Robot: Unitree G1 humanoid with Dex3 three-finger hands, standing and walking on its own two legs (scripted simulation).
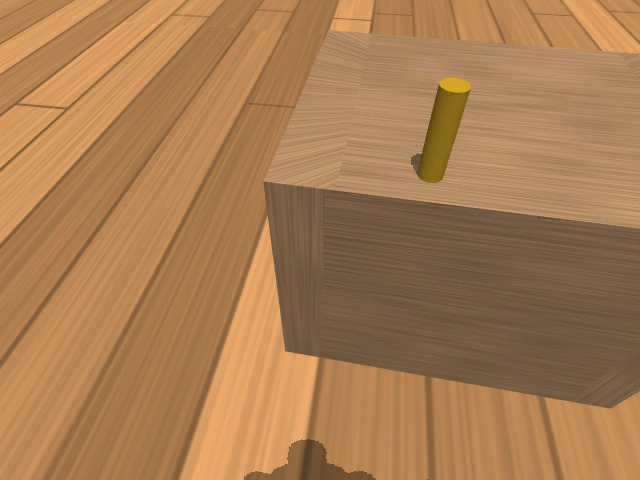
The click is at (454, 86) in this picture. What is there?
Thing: slim round
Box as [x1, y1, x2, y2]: [417, 78, 470, 182]
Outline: 458,78 445,78 440,80 417,171 418,176 421,179 428,182 436,182 442,178 470,89 470,85 466,81
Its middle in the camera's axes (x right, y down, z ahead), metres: +0.23 -0.19 +0.72
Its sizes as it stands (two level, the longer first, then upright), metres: 0.052 0.052 0.190
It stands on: a support 0.75 m high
